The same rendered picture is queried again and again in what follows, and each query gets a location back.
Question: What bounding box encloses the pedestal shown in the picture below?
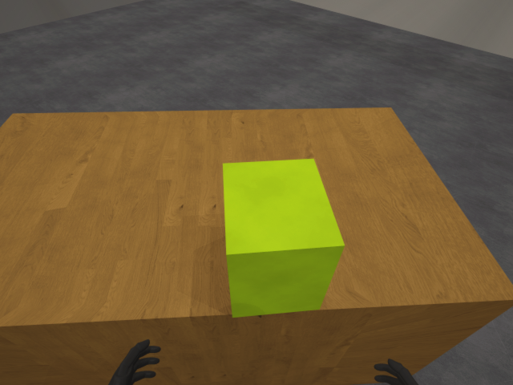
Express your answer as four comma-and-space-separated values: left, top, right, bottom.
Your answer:
0, 107, 513, 385

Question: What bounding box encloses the right robot hand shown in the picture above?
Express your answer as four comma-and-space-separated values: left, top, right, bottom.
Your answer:
374, 359, 418, 385

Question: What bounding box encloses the left robot hand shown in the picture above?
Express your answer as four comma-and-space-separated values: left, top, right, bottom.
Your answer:
108, 339, 161, 385

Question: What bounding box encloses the carton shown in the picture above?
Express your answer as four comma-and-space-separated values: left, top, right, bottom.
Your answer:
223, 159, 345, 318

